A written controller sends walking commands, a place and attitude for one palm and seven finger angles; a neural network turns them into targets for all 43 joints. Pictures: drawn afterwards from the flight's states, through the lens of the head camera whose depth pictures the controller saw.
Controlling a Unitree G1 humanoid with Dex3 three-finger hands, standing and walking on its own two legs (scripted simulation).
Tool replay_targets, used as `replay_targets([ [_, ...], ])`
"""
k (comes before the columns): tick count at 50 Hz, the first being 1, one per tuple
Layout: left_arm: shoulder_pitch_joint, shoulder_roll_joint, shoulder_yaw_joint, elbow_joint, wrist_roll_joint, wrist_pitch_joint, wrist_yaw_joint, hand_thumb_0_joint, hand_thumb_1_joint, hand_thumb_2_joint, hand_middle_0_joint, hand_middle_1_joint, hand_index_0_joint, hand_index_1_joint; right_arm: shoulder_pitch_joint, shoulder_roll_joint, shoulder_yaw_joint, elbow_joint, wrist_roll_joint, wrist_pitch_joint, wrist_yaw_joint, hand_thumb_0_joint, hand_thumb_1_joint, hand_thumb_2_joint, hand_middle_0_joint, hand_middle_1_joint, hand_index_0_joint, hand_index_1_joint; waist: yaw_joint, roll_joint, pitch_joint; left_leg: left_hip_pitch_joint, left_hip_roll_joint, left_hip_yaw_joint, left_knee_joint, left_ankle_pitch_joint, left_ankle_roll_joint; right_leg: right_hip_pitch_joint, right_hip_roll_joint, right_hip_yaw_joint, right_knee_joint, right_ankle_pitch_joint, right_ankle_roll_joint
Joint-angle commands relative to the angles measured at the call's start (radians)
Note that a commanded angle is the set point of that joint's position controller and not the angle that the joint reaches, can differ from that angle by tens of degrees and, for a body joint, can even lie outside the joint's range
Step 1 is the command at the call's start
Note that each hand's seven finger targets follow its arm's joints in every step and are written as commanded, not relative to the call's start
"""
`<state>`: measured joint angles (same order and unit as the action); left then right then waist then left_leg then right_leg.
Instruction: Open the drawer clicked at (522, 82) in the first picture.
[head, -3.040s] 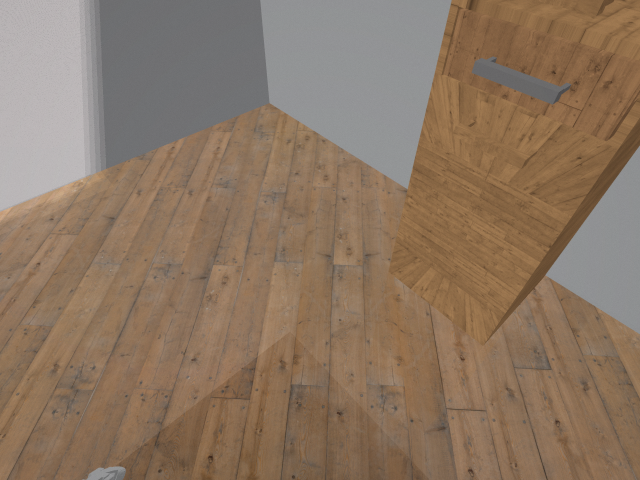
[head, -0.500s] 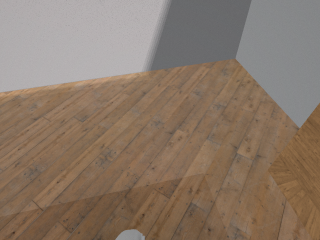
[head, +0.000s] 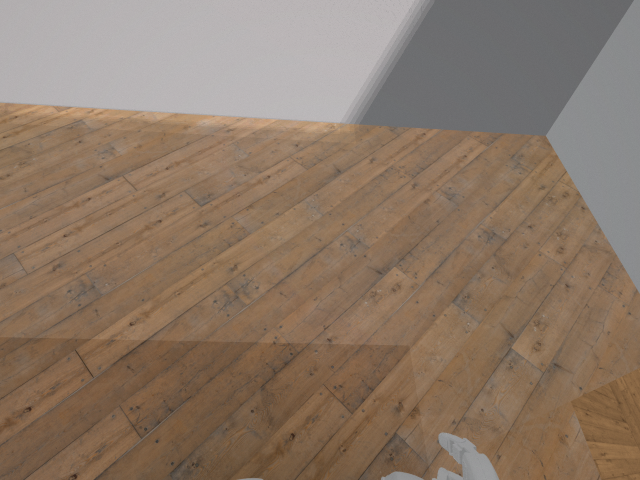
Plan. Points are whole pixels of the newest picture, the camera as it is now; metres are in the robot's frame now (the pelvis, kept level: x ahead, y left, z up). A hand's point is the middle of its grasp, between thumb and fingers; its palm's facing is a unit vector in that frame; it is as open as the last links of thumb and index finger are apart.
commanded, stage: turn to face it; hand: left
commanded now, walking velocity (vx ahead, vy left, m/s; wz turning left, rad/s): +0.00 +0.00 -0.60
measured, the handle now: out of the picture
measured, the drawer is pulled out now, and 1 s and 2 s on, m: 0.00 0.00 0.00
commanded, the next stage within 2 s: none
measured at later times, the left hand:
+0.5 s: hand (237, 439) +0.18 +0.14 -0.15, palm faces -0.27 -0.92 -0.29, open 7.4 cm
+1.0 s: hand (265, 409) +0.23 +0.11 -0.16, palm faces -0.56 -0.80 -0.22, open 7.4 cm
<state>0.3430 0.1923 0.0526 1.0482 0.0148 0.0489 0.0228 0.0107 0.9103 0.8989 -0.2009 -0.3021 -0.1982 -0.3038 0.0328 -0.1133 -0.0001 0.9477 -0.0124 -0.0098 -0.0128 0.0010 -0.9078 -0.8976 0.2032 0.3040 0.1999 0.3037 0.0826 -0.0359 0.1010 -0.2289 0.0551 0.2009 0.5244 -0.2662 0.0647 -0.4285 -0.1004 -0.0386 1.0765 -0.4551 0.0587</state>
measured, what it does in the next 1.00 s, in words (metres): steps on the spot, turning right: right foot, then left foot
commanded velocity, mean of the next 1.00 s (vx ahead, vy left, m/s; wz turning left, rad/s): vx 0.00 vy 0.00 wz -0.60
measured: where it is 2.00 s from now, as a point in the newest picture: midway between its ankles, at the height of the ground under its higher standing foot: outside the picture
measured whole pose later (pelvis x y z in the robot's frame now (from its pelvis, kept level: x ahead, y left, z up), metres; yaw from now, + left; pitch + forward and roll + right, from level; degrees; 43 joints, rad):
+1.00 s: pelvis +0.02 +0.00 +0.00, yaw -37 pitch -1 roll -1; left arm 0.15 0.24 0.09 0.90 0.02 0.09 -0.04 0.01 0.91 0.90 -0.20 -0.30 -0.20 -0.30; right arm 0.24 -0.18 -0.05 0.92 -0.03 0.01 -0.01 0.00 -0.90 -0.90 0.21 0.30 0.20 0.30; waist -0.01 0.01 0.10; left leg -0.20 0.16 0.25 0.53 -0.29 -0.02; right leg -0.38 -0.05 -0.07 0.85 -0.45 0.06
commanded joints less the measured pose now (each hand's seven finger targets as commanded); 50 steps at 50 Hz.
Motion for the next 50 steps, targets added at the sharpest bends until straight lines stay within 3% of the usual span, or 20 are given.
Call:
replay_targets([
  [1, 0.046, 0.048, 0.036, -0.068, 0.01, 0.014, -0.014, 0.0, 0.9, 0.9, -0.2, -0.3, -0.2, -0.3, 0.08, -0.205, -0.073, -0.027, -0.004, 0.006, -0.016, 0.0, -0.9, -0.9, 0.2, 0.3, 0.2, 0.3, -0.061, 0.165, -0.05, 0.008, 0.289, -0.107, -0.24, 0.274, 0.093, -0.039, -0.003, -0.014, 0.008, 0.044, 0.007],
  [8, -0.103, 0.053, 0.047, -0.173, 0.014, 0.001, -0.033, 0.0, 0.9, 0.9, -0.2, -0.3, -0.2, -0.3, 0.131, -0.226, -0.11, -0.032, -0.015, 0.011, -0.01, 0.0, -0.9, -0.9, 0.2, 0.3, 0.2, 0.3, -0.102, 0.198, -0.064, 0.091, 0.335, -0.065, -0.163, 0.306, 0.082, -0.004, 0.016, -0.06, -0.259, 0.058, -0.007],
  [12, -0.026, 0.1, 0.057, -0.174, 0.018, -0.024, -0.034, 0.0, 0.9, 0.9, -0.2, -0.3, -0.2, -0.3, 0.125, -0.253, -0.114, -0.05, -0.014, 0.017, -0.001, 0.0, -0.9, -0.9, 0.2, 0.3, 0.2, 0.3, -0.041, 0.126, -0.132, 0.039, 0.283, 0.041, 0.116, 0.302, -0.017, 0.222, 0.05, -0.077, -0.552, 0.28, -0.046],
  [13, 0.017, 0.204, 0.07, -0.17, 0.027, -0.041, -0.024, 0.0, 0.9, 0.9, -0.2, -0.3, -0.2, -0.3, 0.154, -0.203, -0.104, -0.069, -0.007, 0.021, 0.007, 0.0, -0.9, -0.9, 0.2, 0.3, 0.2, 0.3, -0.017, -0.139, -0.167, -0.15, 0.184, 0.087, 0.373, 0.07, -0.089, 0.38, -0.12, 0.193, -0.674, 0.52, -0.121],
  [14, 0.058, 0.282, 0.082, -0.164, 0.014, -0.046, -0.013, 0.0, 0.9, 0.9, -0.2, -0.3, -0.2, -0.3, 0.099, -0.155, -0.083, -0.122, -0.004, 0.027, 0.007, 0.0, -0.9, -0.9, 0.2, 0.3, 0.2, 0.3, 0.009, -0.259, -0.16, -0.349, 0.049, -0.008, 0.587, -0.373, -0.128, 0.402, -0.313, 0.446, -0.711, 0.86, -0.251],
  [15, 0.059, 0.285, 0.086, -0.17, 0.007, -0.04, -0.001, 0.0, 0.9, 0.9, -0.2, -0.3, -0.2, -0.3, 0.06, -0.17, -0.078, -0.142, 0.0, 0.037, -0.006, 0.0, -0.9, -0.9, 0.2, 0.3, 0.2, 0.3, 0.018, -0.201, -0.193, -0.369, 0.055, -0.156, 0.654, -0.38, -0.117, 0.385, -0.3, 0.44, -0.715, 0.807, -0.297],
  [16, -0.01, 0.278, 0.086, -0.186, 0.008, -0.036, 0.002, 0.0, 0.9, 0.9, -0.2, -0.3, -0.2, -0.3, 0.053, -0.181, -0.08, -0.141, 0.0, 0.036, -0.009, 0.0, -0.9, -0.9, 0.2, 0.3, 0.2, 0.3, -0.004, -0.23, -0.178, -0.407, 0.056, -0.184, 0.699, -0.329, -0.119, 0.37, -0.266, 0.445, -0.727, 0.672, -0.296],
  [17, -0.077, 0.244, 0.075, -0.205, 0.006, -0.033, 0.002, 0.0, 0.9, 0.9, -0.2, -0.3, -0.2, -0.3, 0.059, -0.206, -0.083, -0.125, -0.003, 0.038, -0.008, 0.0, -0.9, -0.9, 0.2, 0.3, 0.2, 0.3, -0.027, -0.163, -0.154, -0.392, 0.067, -0.205, 0.702, -0.249, -0.126, 0.32, -0.228, 0.392, -0.739, 0.56, -0.279],
  [18, -0.147, 0.216, 0.066, -0.224, 0.005, -0.028, 0.003, 0.0, 0.9, 0.9, -0.2, -0.3, -0.2, -0.3, 0.088, -0.208, -0.084, -0.105, -0.006, 0.04, -0.004, 0.0, -0.9, -0.9, 0.2, 0.3, 0.2, 0.3, -0.061, -0.086, -0.149, -0.338, 0.079, -0.199, 0.67, -0.174, -0.132, 0.269, -0.178, 0.313, -0.734, 0.509, -0.25],
  [20, -0.182, 0.213, 0.057, -0.233, 0.007, -0.032, -0.004, 0.0, 0.9, 0.9, -0.2, -0.3, -0.2, -0.3, 0.137, -0.202, -0.079, -0.083, -0.011, 0.047, -0.002, 0.0, -0.9, -0.9, 0.2, 0.3, 0.2, 0.3, -0.081, -0.078, -0.148, -0.28, 0.058, -0.177, 0.596, -0.134, -0.143, 0.218, -0.134, 0.268, -0.738, 0.487, -0.225],
  [28, -0.178, 0.252, 0.067, -0.225, 0.012, -0.02, -0.015, 0.0, 0.9, 0.9, -0.2, -0.3, -0.2, -0.3, 0.154, -0.201, -0.068, -0.106, 0.003, 0.032, -0.009, 0.0, -0.9, -0.9, 0.2, 0.3, 0.2, 0.3, -0.063, -0.101, -0.164, -0.175, 0.004, -0.159, 0.269, -0.17, -0.141, 0.24, -0.109, 0.363, -0.711, 0.495, -0.244],
  [30, -0.214, 0.254, 0.07, -0.237, 0.01, -0.012, -0.016, 0.0, 0.9, 0.9, -0.2, -0.3, -0.2, -0.3, 0.211, -0.198, -0.067, -0.097, 0.005, 0.026, -0.015, 0.0, -0.9, -0.9, 0.2, 0.3, 0.2, 0.3, -0.089, -0.124, -0.169, -0.097, -0.011, -0.15, 0.151, -0.137, -0.131, 0.198, -0.092, 0.384, -0.687, 0.476, -0.224],
  [32, -0.252, 0.23, 0.065, -0.247, -0.001, -0.004, -0.019, 0.0, 0.9, 0.9, -0.2, -0.3, -0.2, -0.3, 0.298, -0.212, -0.068, -0.073, 0.007, 0.014, -0.022, 0.0, -0.9, -0.9, 0.2, 0.3, 0.2, 0.3, -0.133, -0.076, -0.177, 0.089, -0.004, -0.148, -0.088, 0.001, -0.118, 0.08, -0.032, 0.363, -0.613, 0.389, -0.157],
  [33, -0.246, 0.174, 0.057, -0.266, -0.007, 0.001, -0.023, 0.0, 0.9, 0.9, -0.2, -0.3, -0.2, -0.3, 0.312, -0.271, -0.079, -0.077, 0.001, 0.006, -0.025, 0.0, -0.9, -0.9, 0.2, 0.3, 0.2, 0.3, -0.137, 0.125, -0.169, 0.167, 0.146, -0.326, -0.237, -0.064, -0.067, -0.06, 0.076, 0.278, -0.468, 0.204, -0.098],
  [34, -0.226, 0.13, 0.048, -0.288, -0.008, 0.002, -0.036, 0.0, 0.9, 0.9, -0.2, -0.3, -0.2, -0.3, 0.283, -0.36, -0.092, -0.108, -0.01, 0.008, -0.024, 0.0, -0.9, -0.9, 0.2, 0.3, 0.2, 0.3, -0.117, 0.379, -0.121, 0.149, 0.382, -0.551, -0.335, -0.04, 0.027, -0.199, 0.182, 0.098, -0.218, -0.091, -0.034],
  [35, -0.244, 0.169, 0.057, -0.276, 0.01, 0.008, -0.036, 0.0, 0.9, 0.9, -0.2, -0.3, -0.2, -0.3, 0.242, -0.35, -0.091, -0.114, -0.012, 0.008, -0.025, 0.0, -0.9, -0.9, 0.2, 0.3, 0.2, 0.3, -0.129, 0.342, -0.098, 0.036, 0.437, -0.573, -0.338, -0.058, 0.072, -0.176, 0.122, 0.118, -0.029, -0.105, -0.015],
  [37, -0.224, 0.167, 0.074, -0.246, 0.013, 0.009, -0.053, 0.0, 0.9, 0.9, -0.2, -0.3, -0.2, -0.3, 0.149, -0.283, -0.074, -0.138, -0.016, 0.002, -0.026, 0.0, -0.9, -0.9, 0.2, 0.3, 0.2, 0.3, -0.07, 0.183, -0.05, -0.026, 0.315, -0.375, -0.295, 0.04, 0.056, -0.144, 0.1, 0.098, 0.124, 0.012, -0.008],
  [39, -0.203, 0.135, 0.066, -0.234, 0.009, 0.013, -0.06, 0.0, 0.9, 0.9, -0.2, -0.3, -0.2, -0.3, 0.144, -0.256, -0.073, -0.137, -0.015, -0.003, -0.028, 0.0, -0.9, -0.9, 0.2, 0.3, 0.2, 0.3, -0.069, 0.17, -0.075, 0.043, 0.264, -0.239, -0.242, 0.208, 0.043, -0.15, 0.084, 0.065, 0.135, 0.054, 0.006],
  [45, -0.284, 0.091, 0.047, -0.259, 0.003, 0.012, -0.062, 0.0, 0.9, 0.9, -0.2, -0.3, -0.2, -0.3, 0.267, -0.275, -0.098, -0.077, -0.016, 0.001, -0.019, 0.0, -0.9, -0.9, 0.2, 0.3, 0.2, 0.3, -0.134, 0.209, -0.1, 0.18, 0.303, -0.139, -0.172, 0.431, 0.069, -0.086, 0.052, -0.023, -0.137, -0.004, 0.014],
  [50, -0.255, 0.095, 0.042, -0.252, 0.003, -0.008, -0.057, 0.0, 0.9, 0.9, -0.2, -0.3, -0.2, -0.3, 0.254, -0.306, -0.117, -0.067, -0.017, 0.011, -0.004, 0.0, -0.9, -0.9, 0.2, 0.3, 0.2, 0.3, -0.128, 0.268, -0.123, 0.153, 0.319, -0.064, -0.064, 0.477, 0.027, 0.068, 0.082, -0.078, -0.413, 0.037, -0.02],
])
